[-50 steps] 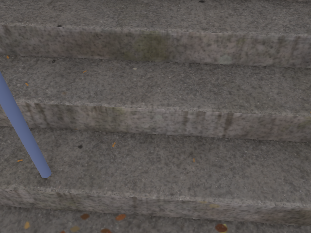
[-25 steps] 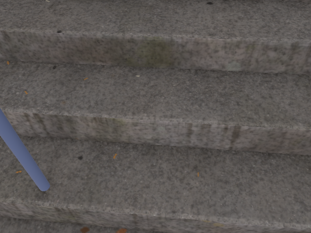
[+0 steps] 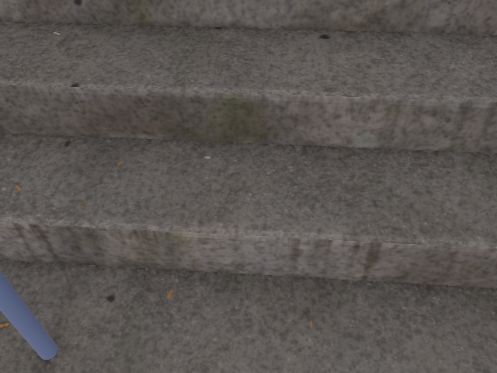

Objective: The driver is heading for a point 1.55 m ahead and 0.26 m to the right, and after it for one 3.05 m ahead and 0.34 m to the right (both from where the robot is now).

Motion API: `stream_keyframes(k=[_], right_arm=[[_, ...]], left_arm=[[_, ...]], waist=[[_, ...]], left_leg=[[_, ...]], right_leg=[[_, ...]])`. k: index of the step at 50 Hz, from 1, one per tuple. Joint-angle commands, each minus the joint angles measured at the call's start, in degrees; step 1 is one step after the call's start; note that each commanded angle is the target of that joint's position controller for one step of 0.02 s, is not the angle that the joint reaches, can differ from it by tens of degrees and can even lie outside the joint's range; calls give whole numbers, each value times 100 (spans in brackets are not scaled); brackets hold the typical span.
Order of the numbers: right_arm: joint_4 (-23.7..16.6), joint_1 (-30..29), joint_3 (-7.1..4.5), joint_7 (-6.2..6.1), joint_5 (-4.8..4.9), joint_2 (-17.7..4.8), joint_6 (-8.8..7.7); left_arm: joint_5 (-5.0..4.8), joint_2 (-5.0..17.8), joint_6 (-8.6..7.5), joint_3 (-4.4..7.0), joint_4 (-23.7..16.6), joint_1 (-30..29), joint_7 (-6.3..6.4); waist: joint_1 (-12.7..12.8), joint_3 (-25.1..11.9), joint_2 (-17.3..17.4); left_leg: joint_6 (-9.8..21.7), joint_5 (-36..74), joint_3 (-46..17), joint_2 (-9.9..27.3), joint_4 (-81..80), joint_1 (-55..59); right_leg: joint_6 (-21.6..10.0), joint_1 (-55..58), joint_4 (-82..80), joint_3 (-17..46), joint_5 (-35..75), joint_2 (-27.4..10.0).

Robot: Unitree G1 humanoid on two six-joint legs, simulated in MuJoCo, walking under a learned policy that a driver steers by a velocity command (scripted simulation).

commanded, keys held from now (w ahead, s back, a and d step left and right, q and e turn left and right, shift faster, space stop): w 1.00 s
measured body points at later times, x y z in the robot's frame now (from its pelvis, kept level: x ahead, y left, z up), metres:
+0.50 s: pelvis +0.19 +0.04 +0.01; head +0.19 +0.05 +0.46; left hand +0.34 +0.24 -0.12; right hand +0.09 -0.17 -0.14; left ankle +0.16 +0.12 -0.73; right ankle +0.25 -0.09 -0.44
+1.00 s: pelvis +0.46 -0.04 +0.17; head +0.44 -0.06 +0.61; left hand +0.39 +0.17 +0.02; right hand +0.67 -0.25 +0.08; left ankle +0.49 +0.14 -0.28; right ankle +0.48 -0.12 -0.56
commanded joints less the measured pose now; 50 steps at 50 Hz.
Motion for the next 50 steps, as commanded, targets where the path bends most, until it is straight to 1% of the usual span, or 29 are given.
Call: stream_keyframes(k=[1,3,5,7,10,11,12,14,16,20,21,23,28,31,32,33,34,35,36,37,38,39,40,41,42,43,44,47,50], right_arm=[[-938,-1443,10,97,134,-348,-188],[-1123,-1629,102,165,15,-211,-189],[-1209,-1637,204,227,-133,3,-213],[-893,-494,55,144,-82,-407,-105],[-198,1514,-285,-50,-59,-1015,73],[78,2082,-289,-116,-234,-1401,112],[-27,1893,-225,-79,-440,-1402,26],[113,1298,-51,52,-143,-529,-7],[83,590,60,164,-235,-404,26],[429,715,212,169,-265,-146,132],[479,824,235,122,-275,-157,127],[767,1604,285,36,-290,-97,158],[974,2322,366,-190,-341,-57,293],[914,2601,417,-336,-106,-1,301],[890,2669,286,-401,-17,-328,303],[827,2507,254,-396,47,-360,298],[740,2302,212,-340,73,-500,277],[824,2520,221,-242,-108,-664,284],[820,2456,202,-180,-262,-860,246],[683,2015,90,-144,-309,-1144,238],[432,1784,87,-168,-388,-1017,139],[371,2061,229,4,-278,34,-24],[492,2111,156,316,-182,118,-254],[-80,1086,144,458,-29,354,-258],[-647,46,240,434,-16,462,-197],[-938,-268,256,350,-103,310,-145],[-877,160,306,278,-128,424,-45],[-893,756,544,249,5,881,93],[-999,340,582,225,-80,639,190]], left_arm=[[65,820,-61,179,65,838,-50],[-32,752,-31,130,-192,93,-49],[-46,1027,-54,183,-310,-52,-11],[-39,1346,-66,282,-288,77,2],[-58,1095,-86,219,-509,-417,-89],[116,464,-156,38,-746,-554,-161],[-138,75,-273,-38,-656,256,-200],[-429,604,-247,63,-862,-374,-259],[-230,445,-79,64,-1018,-593,-138],[-159,-3,232,-106,-1367,-622,-99],[-92,13,246,-134,-1513,-784,-87],[-166,-249,299,-244,-1654,-963,-13],[-107,-550,54,-616,-2624,-2321,-34],[25,-491,-45,-784,-3350,-3254,-147],[138,-692,-33,-918,-3581,-3541,-172],[77,-529,-10,-868,-3529,-3497,-205],[36,-643,-61,-852,-3536,-3249,-236],[-10,-448,-104,-726,-3433,-2705,-244],[-106,197,-131,-448,-3374,-1944,-241],[-65,755,-113,-213,-3120,-1154,-267],[141,1466,-46,43,-2595,63,-332],[283,1950,68,207,-1836,1057,-282],[402,1393,107,111,-1662,1168,-117],[155,729,99,-54,-1384,636,-170],[128,64,93,-208,-1098,235,-298],[205,-396,27,-324,-917,-319,-345],[309,-577,13,-344,-721,-525,-391],[221,-677,60,-398,-347,-416,-486],[334,-516,69,-472,-426,-673,-447]], waist=[[257,939,-520],[41,860,-391],[-4,442,-624],[-468,-169,-1123],[-1520,-754,-688],[-1368,-968,1185],[-838,-1355,1715],[-696,29,624],[-213,351,-54],[110,582,270],[97,607,265],[-95,627,446],[-421,970,85],[-530,552,112],[-527,299,170],[-501,293,99],[-205,0,479],[149,-882,1180],[694,-1179,1904],[1176,-1422,2103],[1418,-2111,882],[1123,-2810,-2465],[1031,-3036,-1923],[670,-1553,-1337],[499,-328,-673],[87,250,55],[-273,80,127],[-670,238,-51],[-742,261,68]], left_leg=[[131,-524,-399,604,1238,-3760],[51,508,-59,597,131,-2499],[-80,1435,478,48,-700,-152],[-23,1426,548,-305,-588,1006],[424,1771,83,-86,-1717,3265],[726,1771,-1820,1251,-2112,3984],[1721,1359,-4537,2396,-3311,4096],[1549,-519,-3672,2156,-3798,2896],[1138,-11,-2725,1754,-3801,1536],[895,421,-1422,1294,-3793,159],[910,403,-1316,1240,-3796,23],[1088,-68,-1663,1497,-3775,526],[791,615,-1658,1698,-3500,1936],[768,703,-1290,1374,-4210,1029],[903,1201,-1319,1595,-5087,681],[880,1790,-979,1462,-5286,649],[737,3926,-603,1334,-4913,903],[752,8212,-292,1386,-4039,1630],[639,11500,-281,1393,-3071,2327],[466,12121,-332,1387,-1946,2878],[362,10751,-586,1176,-185,1762],[159,2798,-1001,-450,2217,-355],[191,1249,-2505,-963,4856,-998],[361,1190,-2265,-700,5727,-2087],[581,1317,-1798,-427,5931,-2703],[737,1577,-1615,-156,6007,-2787],[794,1910,-1747,-162,6566,-2549],[908,1949,-1747,-224,7575,-3877],[567,2910,-1271,-119,6427,-4052]], right_leg=[[-1150,2006,-1057,1950,4018,-2299],[-755,879,-1421,1025,3942,-1630],[-670,-482,-1448,384,4879,-1016],[-692,-372,-733,297,6388,-1125],[-304,-1371,1893,199,5471,-742],[-120,-2696,4375,49,728,-82],[-117,-3817,5950,845,-846,382],[-244,-4898,7026,510,-147,-250],[-221,-4912,7627,314,449,-614],[-123,-5573,8347,160,875,-774],[-31,-5792,8233,153,1145,-791],[111,-7017,9794,142,828,-731],[121,-9495,10439,535,439,-684],[296,-7951,7938,-493,1622,-987],[205,-6614,7064,-654,1237,-1099],[115,-5567,6074,-993,1013,-1005],[-48,-4449,5390,-1145,406,-696],[-248,-3426,5636,-1546,-20,-60],[-456,-2834,5009,-1351,-282,235],[-669,-2517,3892,-667,-121,207],[-1131,-821,3301,1384,1134,-649],[-1959,938,80,4771,555,-1898],[-1912,893,-1048,6629,-150,-2392],[-1361,-75,-846,5626,-985,-2249],[-1111,-1236,-421,4202,-1030,-1991],[-867,-2233,-220,2853,-283,-1748],[-698,-2506,-250,2238,320,-1560],[-447,-2145,-344,907,1294,-1274],[-257,-2881,-603,-299,1261,-939]])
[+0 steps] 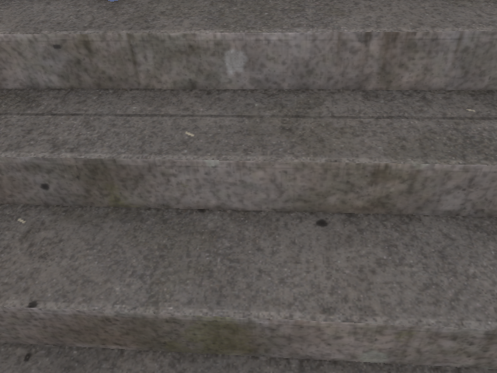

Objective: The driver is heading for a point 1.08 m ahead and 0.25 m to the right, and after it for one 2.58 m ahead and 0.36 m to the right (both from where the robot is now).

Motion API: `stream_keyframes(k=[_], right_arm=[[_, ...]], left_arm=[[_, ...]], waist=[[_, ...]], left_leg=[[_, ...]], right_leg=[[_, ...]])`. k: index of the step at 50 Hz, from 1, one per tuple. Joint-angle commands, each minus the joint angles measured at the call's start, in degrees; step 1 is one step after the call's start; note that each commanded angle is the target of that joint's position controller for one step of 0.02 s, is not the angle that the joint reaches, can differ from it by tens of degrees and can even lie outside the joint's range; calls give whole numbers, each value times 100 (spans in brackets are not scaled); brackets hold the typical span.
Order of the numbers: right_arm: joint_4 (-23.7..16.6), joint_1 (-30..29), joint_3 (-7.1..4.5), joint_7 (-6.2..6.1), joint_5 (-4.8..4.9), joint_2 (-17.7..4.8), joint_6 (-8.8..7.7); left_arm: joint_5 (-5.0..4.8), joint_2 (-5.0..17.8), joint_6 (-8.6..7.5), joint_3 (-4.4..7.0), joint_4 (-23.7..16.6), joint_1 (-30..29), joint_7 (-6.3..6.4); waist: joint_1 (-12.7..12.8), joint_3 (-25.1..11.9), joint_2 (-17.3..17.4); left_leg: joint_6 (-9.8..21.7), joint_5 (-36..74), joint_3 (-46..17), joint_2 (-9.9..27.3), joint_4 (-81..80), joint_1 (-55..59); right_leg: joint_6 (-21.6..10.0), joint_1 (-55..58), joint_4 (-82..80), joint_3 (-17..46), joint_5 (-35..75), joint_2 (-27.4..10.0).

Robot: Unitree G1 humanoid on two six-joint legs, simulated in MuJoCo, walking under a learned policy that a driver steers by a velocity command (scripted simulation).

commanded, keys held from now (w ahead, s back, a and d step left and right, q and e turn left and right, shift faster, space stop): w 0.70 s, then no key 0.18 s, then e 0.12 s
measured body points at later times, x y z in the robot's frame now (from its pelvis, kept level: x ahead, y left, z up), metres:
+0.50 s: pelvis +0.28 +0.05 +0.13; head +0.26 +0.04 +0.58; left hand +0.32 +0.29 -0.01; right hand +0.37 -0.19 -0.01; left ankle +0.35 +0.12 -0.55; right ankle +0.18 -0.11 -0.37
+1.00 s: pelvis +0.54 +0.00 +0.26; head +0.54 +0.01 +0.71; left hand +0.73 +0.20 +0.16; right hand +0.48 -0.22 +0.11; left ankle +0.39 +0.14 -0.34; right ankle +0.65 -0.07 -0.38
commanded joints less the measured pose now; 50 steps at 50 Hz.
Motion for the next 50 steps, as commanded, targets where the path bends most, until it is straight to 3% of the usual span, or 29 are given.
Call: stream_keyframes(k=[1,3,6,10,11,12,13,14,15,17,18,19,20,22,23,25,27,29,33,37,39,41,43,44,45,46,47,48,50], right_arm=[[132,773,236,-59,-96,396,172],[217,742,230,-176,-78,451,240],[-350,-571,369,-239,-30,685,182],[-1022,-1695,527,-34,73,583,42],[-1198,-1947,647,44,-32,695,68],[-1290,-2382,645,88,-48,642,50],[-1267,-2270,639,153,-1,696,22],[-1217,-1929,614,182,-102,649,11],[-1195,-1494,467,185,-99,395,-69],[-716,49,79,158,-63,-364,-59],[-184,1204,-79,156,-259,-684,-48],[350,2324,-309,-25,-314,-1230,107],[807,2705,-348,-194,-404,-1303,208],[1127,1596,-78,-111,-375,-130,154],[1325,1315,56,-36,-392,312,51],[1810,1402,84,97,-403,656,18],[1839,1237,112,160,-415,667,44],[1735,975,133,132,-444,540,62],[2128,2053,187,11,-456,203,94],[2195,2890,127,-273,-262,32,179],[2169,3148,-44,-525,-183,-353,235],[2245,3250,-84,-526,-74,-273,264],[2185,3237,-117,-390,-273,-688,312],[2181,3186,-89,-357,-283,-698,247],[2045,2737,-149,-338,-360,-885,166],[2032,3221,-124,-203,-365,-415,17],[1897,2585,-103,-84,-403,-368,-148],[1891,2561,-214,147,-218,-286,-242],[1023,1310,-72,215,-175,231,-69]], left_arm=[[74,-194,-162,-202,-389,-761,-6],[35,-27,-155,-216,-214,-138,59],[-17,176,-103,-178,112,809,187],[-156,169,-39,-164,258,1404,512],[-255,439,-21,-66,231,1242,605],[-381,318,30,-57,325,1505,631],[-441,355,-15,-48,252,1182,581],[-382,447,-4,-54,247,1032,497],[-280,610,-28,-52,309,1271,440],[-156,1224,-48,89,264,1016,429],[-111,986,-120,115,90,1000,367],[-226,591,-285,94,-58,820,245],[-247,332,-446,147,-290,112,80],[-425,-163,-459,130,-1276,-1176,12],[-311,-228,-434,66,-1560,-1471,69],[-325,-575,-322,-97,-1559,-951,76],[-346,-785,-245,-281,-1517,-732,79],[-423,-546,-131,-317,-1512,-877,135],[-363,-653,34,-429,-1779,-1692,317],[-352,-501,-229,-599,-2652,-3533,317],[-258,-514,-238,-695,-2971,-4198,296],[-289,-633,-208,-650,-2852,-4309,234],[-428,-374,-189,-496,-2608,-3286,172],[-413,74,-180,-278,-2461,-2654,166],[-245,554,-162,-74,-2137,-1805,128],[-44,862,-37,94,-1820,-1091,164],[77,1207,249,270,-1677,-382,379],[393,1186,290,235,-1494,-442,443],[-44,230,211,40,-1478,-1705,357]], waist=[[-501,709,-298],[-273,777,-512],[319,1101,-833],[559,985,-874],[434,898,-844],[621,995,-541],[407,974,-850],[133,530,-1099],[-143,105,-1494],[-1098,-602,-2374],[-1193,-1473,-1565],[-1315,-1956,339],[-1188,-1805,1113],[-308,35,205],[-54,580,-116],[404,542,-241],[735,585,-286],[834,684,-143],[376,895,449],[-280,970,345],[-434,670,435],[-430,396,442],[192,-263,1192],[631,-423,1637],[1054,-888,1776],[801,-1772,279],[1305,-2012,-1531],[904,-2170,-1677],[204,-231,-516]], left_leg=[[-333,921,471,147,-229,-442],[-590,786,619,181,213,-998],[-579,-58,531,305,582,-2952],[-777,-65,986,708,-1010,-3231],[-794,-689,1699,1113,-1860,-2269],[-791,-985,2053,1132,-2521,-1692],[-652,-1189,2211,1148,-3645,-448],[-462,-1481,2717,662,-3998,1039],[-293,-1976,2943,149,-3998,2100],[86,-2258,2043,-61,-5519,3249],[629,-2351,-104,827,-5975,5222],[1171,-4468,-2862,1636,-8580,6461],[1109,-5058,-4646,2279,-10333,6239],[119,-4213,-2960,2223,-9898,4048],[-32,-3250,-1983,2113,-9717,3310],[-470,-1895,-603,1658,-9408,3612],[-826,-1289,495,1426,-9201,3585],[-935,-1400,1238,1251,-9383,2991],[-475,-1666,785,1455,-9676,3285],[-475,-902,447,1516,-10173,4156],[-303,398,319,1910,-11143,4732],[-383,2414,970,1772,-11016,5539],[-199,7405,1432,1816,-10015,6064],[-264,8711,1334,1793,-9418,6572],[-332,8727,1367,1721,-8598,6480],[-546,7491,1413,1188,-7298,4594],[-758,2000,1294,133,-4917,3370],[-978,-808,149,-256,-2140,3164],[-812,-1156,118,148,-972,1847]], right_leg=[[-155,-1131,-1798,561,672,-818],[-433,-781,-1824,830,271,-972],[-397,1005,-1904,1554,901,-1346],[-341,1921,-2512,1774,902,-1581],[-499,1597,-3501,1714,1201,-1863],[-465,1676,-3659,1386,1626,-1699],[-478,1493,-3813,1121,2650,-1698],[-550,1234,-3402,641,5653,-1506],[-611,1606,-2565,394,9126,-1487],[-636,2570,-869,613,11231,-1513],[-527,1023,609,773,10086,-1118],[-349,-460,2400,1168,5375,-170],[-268,-1320,4939,1979,1207,518],[-610,-2526,7066,2438,1406,369],[-852,-2978,7881,2283,1327,302],[-1115,-3926,8952,2432,1555,406],[-1094,-4749,8852,2462,1877,305],[-719,-5019,8194,2068,2208,189],[-141,-6312,9513,1536,2007,191],[171,-6652,7347,781,1637,-216],[285,-5602,5973,134,858,-745],[148,-4342,4524,-276,289,-555],[-294,-2465,3767,-609,-640,263],[-502,-1804,2689,-194,-580,421],[-736,-895,2274,677,374,138],[-1525,1047,1835,2674,913,-695],[-2300,1786,-717,5107,595,-1568],[-2219,1451,-1807,6228,821,-1869],[-1292,-512,-1209,4259,-581,-1370]])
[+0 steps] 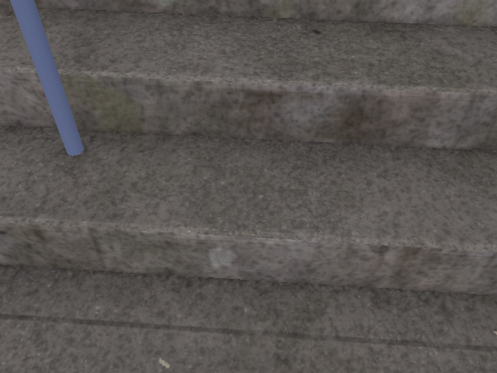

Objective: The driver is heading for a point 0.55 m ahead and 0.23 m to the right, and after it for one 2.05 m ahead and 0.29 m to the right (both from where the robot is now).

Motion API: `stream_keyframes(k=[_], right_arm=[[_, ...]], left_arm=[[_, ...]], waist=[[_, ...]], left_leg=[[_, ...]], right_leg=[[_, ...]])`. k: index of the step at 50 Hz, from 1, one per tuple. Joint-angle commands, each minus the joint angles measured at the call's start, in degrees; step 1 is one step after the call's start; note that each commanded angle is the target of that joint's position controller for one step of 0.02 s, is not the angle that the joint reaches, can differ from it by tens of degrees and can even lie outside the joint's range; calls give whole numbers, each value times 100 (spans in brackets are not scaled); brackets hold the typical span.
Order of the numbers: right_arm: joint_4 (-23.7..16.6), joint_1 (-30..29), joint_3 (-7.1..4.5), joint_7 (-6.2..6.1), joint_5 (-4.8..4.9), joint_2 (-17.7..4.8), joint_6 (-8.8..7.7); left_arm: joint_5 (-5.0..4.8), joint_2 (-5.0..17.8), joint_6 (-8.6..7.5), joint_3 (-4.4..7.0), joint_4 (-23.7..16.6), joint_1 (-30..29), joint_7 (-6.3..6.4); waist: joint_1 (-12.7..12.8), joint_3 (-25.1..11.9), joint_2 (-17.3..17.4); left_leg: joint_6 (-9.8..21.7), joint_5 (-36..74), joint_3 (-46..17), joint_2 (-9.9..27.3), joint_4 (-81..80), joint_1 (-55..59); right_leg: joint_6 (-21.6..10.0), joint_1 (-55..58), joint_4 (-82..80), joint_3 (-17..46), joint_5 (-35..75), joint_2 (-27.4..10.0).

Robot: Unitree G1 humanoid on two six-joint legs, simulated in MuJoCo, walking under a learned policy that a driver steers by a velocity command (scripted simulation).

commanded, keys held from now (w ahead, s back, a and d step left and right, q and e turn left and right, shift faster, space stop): e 0.36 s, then w+e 0.64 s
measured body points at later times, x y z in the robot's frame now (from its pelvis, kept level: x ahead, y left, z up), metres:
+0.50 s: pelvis +0.11 +0.03 +0.08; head +0.09 +0.02 +0.53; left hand +0.32 +0.22 +0.00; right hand +0.17 -0.23 -0.04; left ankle +0.14 +0.16 -0.59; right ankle +0.11 -0.06 -0.64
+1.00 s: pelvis +0.26 -0.04 +0.08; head +0.31 -0.06 +0.53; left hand +0.55 -0.06 +0.00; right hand +0.04 -0.15 -0.05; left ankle +0.15 +0.16 -0.64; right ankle +0.31 -0.24 -0.44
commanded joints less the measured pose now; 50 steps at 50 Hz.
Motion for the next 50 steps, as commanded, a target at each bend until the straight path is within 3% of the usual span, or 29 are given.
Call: stream_keyframes(k=[1,2,3,4,6,8,11,13,14,18,20,22,25,26,27,28,29,30,31,33,35,36,39,43,45,46,48,49,50], right_arm=[[-1254,-1081,-1,39,-33,19,-23],[-1529,-1110,3,-81,-14,-39,9],[-1605,-883,55,-129,7,12,32],[-1714,-725,124,-172,-22,62,-21],[-1914,-625,193,-334,-104,105,1],[-1998,-838,242,-408,-200,177,90],[-2184,-1247,153,-611,-208,-143,156],[-2342,-1559,93,-698,-213,-232,172],[-2234,-1441,35,-723,-126,-278,220],[-2374,-1676,-123,-822,-42,-413,323],[-2504,-1802,-61,-704,30,-233,303],[-2404,-1743,-103,-618,69,-244,363],[-2230,-1239,-290,-588,215,-556,442],[-2139,-1038,-349,-568,230,-585,417],[-2003,-948,-371,-530,129,-580,373],[-1830,-302,-380,-488,8,-619,255],[-1860,452,-503,-442,-232,-1218,146],[-2019,236,-581,-397,-252,-1299,-19],[-2096,-116,-503,-413,-183,-947,-68],[-2176,-520,-352,-458,-81,-667,-25],[-1951,-70,-221,-466,-156,-243,47],[-1854,159,-220,-473,-119,-248,81],[-1716,354,-245,-513,-189,-414,54],[-1639,456,-282,-664,-167,-583,58],[-1567,708,-312,-801,-116,-665,134],[-1429,990,-277,-866,-117,-603,177],[-1218,1302,-315,-934,45,-620,311],[-1091,1422,-340,-978,112,-654,421],[-1275,695,-382,-982,62,-1000,510]], left_arm=[[-154,-76,-47,55,342,593,-49],[-153,-245,-110,12,426,509,-107],[-69,-291,-116,-2,553,592,-133],[-10,-221,-165,-5,645,708,-172],[-78,138,-128,62,578,868,-243],[-80,306,1,108,375,861,-166],[-67,866,1,303,-74,946,15],[-123,939,2,373,-333,1039,159],[-27,871,38,340,-484,973,200],[-193,679,141,373,-940,848,307],[-311,738,193,444,-1103,849,386],[-230,827,216,486,-1149,786,423],[-267,783,234,520,-1067,947,327],[-329,695,240,508,-1038,1031,298],[-381,574,254,495,-1010,1100,254],[-458,381,239,491,-1095,830,186],[-501,-6,71,383,-1316,934,102],[-409,380,-37,467,-1318,735,-16],[-453,667,-47,532,-1265,447,-71],[-487,656,-20,513,-1254,486,-51],[-534,429,-88,434,-1357,112,-160],[-526,273,-60,405,-1366,104,-194],[-475,-28,93,294,-1398,79,-238],[-409,49,161,282,-1598,-293,-78],[-388,55,142,243,-1992,-1023,-97],[-421,-33,114,197,-2102,-1336,-141],[-478,-347,86,-43,-2554,-2064,-370],[-584,-441,72,-105,-2792,-2317,-480],[-603,-352,69,-174,-2759,-2196,-622]], waist=[[-119,-27,73],[-363,252,187],[-469,286,-104],[-601,268,-170],[-824,62,-350],[-790,-212,-353],[-528,-417,-348],[-288,-627,-414],[-219,-779,-539],[37,-464,-687],[-23,-483,-871],[-73,-579,-1230],[-194,-151,-1701],[-237,108,-1584],[-183,265,-1054],[-450,189,-97],[-541,-226,1700],[-501,-13,1425],[-520,396,690],[-310,759,617],[-393,972,302],[-420,990,259],[-411,830,461],[-572,786,461],[-776,824,693],[-956,887,704],[-1019,984,620],[-945,1118,586],[-605,1170,387]], left_leg=[[234,-640,-328,106,3128,-2389],[329,-573,-270,148,3112,-2398],[452,-580,-297,55,3567,-2553],[562,-409,-366,-7,3543,-2681],[456,-22,-121,163,3097,-3065],[48,243,308,235,3244,-3317],[-373,411,509,320,2894,-3460],[-626,558,333,436,2590,-3755],[-741,639,388,301,3127,-3645],[-890,295,130,240,2331,-3625],[-861,-111,216,250,345,-3132],[-817,-837,418,94,-998,-2019],[-492,-2071,542,136,-3301,-458],[-341,-1524,584,164,-4476,-10],[-210,-967,604,134,-5100,520],[36,-424,-71,721,-5204,1863],[837,1162,-2210,2392,-5539,3029],[1552,-254,-3517,3080,-5914,2593],[1504,-1695,-2846,2701,-6026,2161],[999,-2128,-1642,1965,-6034,1922],[728,-1321,-635,1650,-5903,1711],[653,-1005,-243,1590,-5805,1657],[631,97,335,1674,-5702,1384],[549,665,666,1766,-5629,1914],[540,972,631,1883,-5970,2433],[613,1323,514,2072,-6103,3077],[479,673,677,2101,-6702,3410],[379,925,777,2165,-6948,3455],[415,2104,1350,1902,-7320,2390]], right_leg=[[-652,1447,-3710,3585,-212,-1290],[-434,1041,-3559,3019,172,-1006],[-370,1074,-3673,2787,625,-930],[-340,1254,-3728,2436,1666,-762],[-257,1528,-3702,1822,2426,-558],[-278,1688,-3445,1815,3076,-523],[-303,1828,-3548,2260,3387,-610],[-394,2390,-3597,2849,2873,-768],[-557,2454,-3560,3061,2780,-894],[-778,2778,-3713,3627,1220,-885],[-729,2962,-4000,3888,-274,-847],[-732,2607,-4236,3798,-862,-874],[-756,2118,-4380,3700,-1199,-764],[-676,2004,-4079,3675,-1282,-605],[-522,1657,-3477,3416,-1255,-299],[-192,353,-1663,2622,-1016,206],[193,-1110,333,1756,-950,976],[489,-1810,1842,1982,-799,334],[616,-2108,3162,2040,-288,51],[742,-2571,4382,1973,685,11],[778,-2759,4481,1929,1241,-76],[807,-2858,4475,1845,1315,-150],[898,-3006,4841,1672,1554,-304],[1021,-3434,4530,1363,1596,-544],[1042,-3671,4067,1053,1149,-727],[1023,-4181,4387,974,935,-778],[981,-4011,3092,485,198,-1071],[859,-3857,2503,536,-41,-1213],[655,-2091,846,-252,-350,-952]])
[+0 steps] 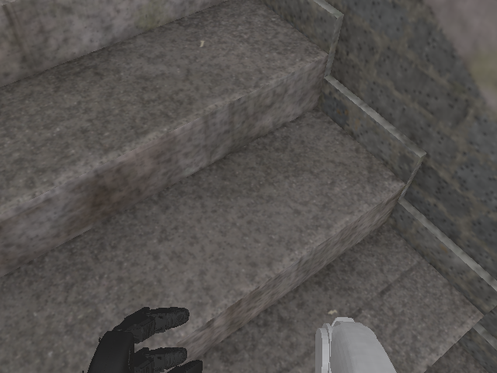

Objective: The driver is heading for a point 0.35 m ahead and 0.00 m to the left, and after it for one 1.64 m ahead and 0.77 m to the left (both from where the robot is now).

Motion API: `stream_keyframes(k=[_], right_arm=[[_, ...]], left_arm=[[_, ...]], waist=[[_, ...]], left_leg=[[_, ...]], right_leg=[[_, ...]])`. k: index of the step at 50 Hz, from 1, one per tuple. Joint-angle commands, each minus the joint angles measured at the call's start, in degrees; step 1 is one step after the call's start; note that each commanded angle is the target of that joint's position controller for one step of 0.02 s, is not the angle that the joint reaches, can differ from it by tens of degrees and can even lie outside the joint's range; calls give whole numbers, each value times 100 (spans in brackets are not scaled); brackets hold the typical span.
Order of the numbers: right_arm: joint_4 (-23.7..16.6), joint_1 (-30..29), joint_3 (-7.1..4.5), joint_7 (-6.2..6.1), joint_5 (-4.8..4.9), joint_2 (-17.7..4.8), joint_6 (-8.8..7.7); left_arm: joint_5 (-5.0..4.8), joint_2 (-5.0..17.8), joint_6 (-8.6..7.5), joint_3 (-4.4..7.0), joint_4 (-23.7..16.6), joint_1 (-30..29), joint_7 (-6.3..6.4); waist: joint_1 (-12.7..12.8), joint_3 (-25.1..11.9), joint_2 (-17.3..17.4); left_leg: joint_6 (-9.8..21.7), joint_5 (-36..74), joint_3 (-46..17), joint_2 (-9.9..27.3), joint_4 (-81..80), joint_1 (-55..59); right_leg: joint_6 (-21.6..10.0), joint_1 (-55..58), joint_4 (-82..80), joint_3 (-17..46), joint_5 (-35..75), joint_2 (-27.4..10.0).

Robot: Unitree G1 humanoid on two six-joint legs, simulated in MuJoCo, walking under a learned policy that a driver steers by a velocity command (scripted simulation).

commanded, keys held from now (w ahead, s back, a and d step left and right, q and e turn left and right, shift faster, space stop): w+e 0.08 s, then w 0.08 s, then q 0.84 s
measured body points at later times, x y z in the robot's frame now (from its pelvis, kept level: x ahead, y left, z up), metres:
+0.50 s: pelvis +0.30 -0.05 +0.20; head +0.31 -0.05 +0.65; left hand +0.32 +0.18 +0.05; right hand +0.54 -0.20 +0.14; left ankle +0.47 +0.05 -0.36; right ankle +0.20 -0.13 -0.55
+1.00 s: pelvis +0.45 -0.04 +0.33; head +0.46 +0.01 +0.78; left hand +0.55 +0.22 +0.21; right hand +0.64 -0.24 +0.25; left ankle +0.48 +0.04 -0.38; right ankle +0.53 -0.22 -0.25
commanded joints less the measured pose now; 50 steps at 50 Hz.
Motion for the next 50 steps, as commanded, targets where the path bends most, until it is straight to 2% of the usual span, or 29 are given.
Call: stream_keyframes(k=[1,2,3,4,5,6,7,9,10,11,13,15,16,17,19,22,23,25,26,27,28,29,30,31,34,37,40,45,50], right_arm=[[-54,251,-301,-72,41,-1547,97],[-33,135,-387,-26,-57,-2064,25],[-123,61,-253,117,-155,-1867,-190],[-291,-111,-290,279,105,-2231,-481],[-554,-707,-245,589,264,-2049,-856],[-172,-593,-209,861,62,-1572,-1008],[-382,-1108,-289,934,179,-1351,-1001],[-1625,-3020,172,772,116,-44,-796],[-1687,-2731,345,740,112,236,-749],[-1620,-2337,404,717,198,299,-681],[-1433,-1631,355,597,387,-157,-417],[-1753,-2001,506,499,293,140,-168],[-1715,-1925,462,453,234,-26,-145],[-1721,-1870,409,397,223,-121,-68],[-2045,-2305,389,349,39,-247,-142],[-2676,-3800,457,386,0,-250,-173],[-2700,-3847,499,497,-134,-69,-249],[-2586,-3569,351,608,-164,-359,-301],[-2196,-2809,245,631,-203,-501,-289],[-2055,-2436,171,653,-132,-733,-218],[-1959,-2126,-28,624,-103,-1127,-167],[-1787,-1663,-189,528,-144,-1513,-56],[-1773,-1895,-329,371,-338,-1922,-36],[-1839,-2221,-201,296,-355,-1656,-43],[-1845,-2462,-55,316,-99,-858,-114],[-1885,-2547,-81,274,33,-843,-122],[-1997,-2051,-87,291,-118,-1078,-111],[-2355,-1958,-114,114,-69,-1307,57],[-2650,-1946,-122,113,-94,-1229,162]], left_arm=[[-148,-133,-234,-214,-1284,-1993,-271],[-95,492,-206,56,-913,-933,-203],[3,1075,-293,339,-541,598,-135],[11,1680,-260,613,-317,2018,16],[-6,2427,-161,853,25,3045,240],[257,2310,-153,752,480,2977,450],[413,1627,-239,494,661,2776,343],[401,620,-430,164,1274,2235,177],[458,188,-533,16,1498,2021,16],[487,-25,-573,0,1559,1764,-9],[447,-98,-654,-103,1476,1287,-11],[635,203,-561,-120,1480,992,95],[652,213,-524,-157,1592,1154,119],[608,153,-490,-209,1643,1387,119],[484,605,-377,-44,1736,1530,219],[381,1285,-234,234,1757,2108,643],[212,1376,-206,279,1834,2026,693],[102,1799,-204,478,1838,2232,679],[249,1795,-215,470,1809,2227,534],[226,1923,-277,542,1600,1974,477],[321,1687,-282,494,1411,1872,448],[347,1590,-318,441,1155,1428,392],[279,1274,-290,415,844,743,289],[187,997,-350,321,654,725,184],[446,644,-336,224,621,1160,252],[421,674,-289,169,393,1425,381],[354,806,-287,178,345,1469,442],[290,1171,-345,282,48,908,485],[168,1143,-270,341,-45,816,636]], waist=[[246,197,666],[687,-332,1153],[1492,-1516,1392],[2170,-2628,1475],[2416,-3445,-284],[1729,-4294,-1087],[1521,-3459,-712],[915,-994,52],[544,-629,168],[293,-332,129],[-43,-84,262],[-174,77,-458],[-157,-30,-518],[-151,-75,-450],[-75,-78,-476],[532,-502,-629],[397,-811,-1002],[392,-1276,-757],[367,-1533,-885],[299,-1581,-820],[140,-1910,-197],[-140,-2089,840],[10,-1815,1933],[306,-1473,1558],[842,-488,72],[1007,-309,294],[816,-672,289],[555,-594,574],[418,-798,1088]], left_leg=[[1198,7277,-615,1355,-1129,-913],[1446,10398,-428,1324,-332,-852],[1335,13209,-428,1043,1560,-1761],[1108,12833,-905,798,3368,-2898],[894,6088,-1469,-364,5726,-3898],[1004,1613,-2407,-795,8046,-3995],[1169,1402,-2780,-748,9246,-4589],[1480,1251,-2441,-557,10538,-5960],[1560,1353,-2596,-502,10427,-6016],[1574,1308,-2887,-603,10436,-6105],[1285,1231,-3106,-842,9365,-6342],[1011,1658,-2257,-1125,9181,-6136],[892,1682,-1970,-1206,9788,-6277],[815,1410,-1880,-1231,10447,-6646],[720,1631,-1790,-898,9125,-7283],[435,704,-897,-413,7517,-6780],[642,24,-1101,-336,6808,-5727],[923,-648,-777,-692,5836,-5311],[1062,-534,-612,-1130,5717,-5053],[1318,38,-1072,-1119,5017,-4772],[1756,29,-2234,-918,4635,-3588],[2203,-1129,-3956,-481,2911,-2782],[2534,-1462,-6328,148,896,-2429],[2222,-1281,-6162,161,948,-2808],[1423,-876,-4466,-323,1811,-4222],[1410,-477,-4083,-484,1676,-4388],[1492,-85,-4162,-401,1605,-3760],[1500,247,-4444,-385,1315,-2837],[1747,404,-5209,-108,1457,-1704]], right_leg=[[-517,2175,-2375,-1187,-964,498],[-800,3277,-2171,-1925,-1311,1307],[-1566,5400,-1797,-812,-973,1541],[-2146,7531,-2835,1024,-1483,1074],[-2652,8859,-5902,4200,-1890,-53],[-2507,8752,-7496,6230,-1672,-1099],[-2087,7698,-7359,5732,-1762,-878],[-1314,5410,-6775,3621,-851,-618],[-1091,4664,-6395,2653,87,-469],[-978,4295,-6392,1990,904,-371],[-568,4258,-6643,1094,3164,-338],[-363,3617,-7323,-43,2668,-17],[-535,3709,-7402,-94,2755,-96],[-554,3961,-7358,-70,2979,-159],[-361,4729,-7312,-543,3450,-29],[-744,5466,-8387,-460,4046,-456],[-837,5504,-8226,-720,4875,-283],[-970,6779,-7377,-495,7792,-637],[-1146,7418,-6711,-736,9642,-701],[-1038,7480,-6110,-455,10959,-852],[-864,6191,-5092,-424,10043,-392],[-736,5089,-3610,-250,6832,388],[-401,3517,-1163,501,919,1465],[-513,2819,254,1305,457,1335],[-539,2378,140,1162,803,864],[-378,2340,130,991,1248,751],[-282,2005,743,949,1468,831],[148,1784,-234,1187,1530,839],[421,1328,-920,1450,693,962]])
Keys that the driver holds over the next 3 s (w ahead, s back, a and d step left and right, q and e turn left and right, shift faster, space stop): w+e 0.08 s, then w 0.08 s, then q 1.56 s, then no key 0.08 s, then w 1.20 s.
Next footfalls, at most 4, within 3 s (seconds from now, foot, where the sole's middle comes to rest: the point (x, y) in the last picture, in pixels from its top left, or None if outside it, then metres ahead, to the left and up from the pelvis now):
0.04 right None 0.24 -0.14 -0.59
0.54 left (207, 281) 0.52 0.04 -0.42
1.24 right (299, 204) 0.69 -0.18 -0.42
1.76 left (166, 276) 0.54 0.12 -0.42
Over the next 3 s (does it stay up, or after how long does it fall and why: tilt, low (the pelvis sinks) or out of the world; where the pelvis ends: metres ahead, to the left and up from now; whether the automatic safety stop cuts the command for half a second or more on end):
stays up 0.96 0.33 0.54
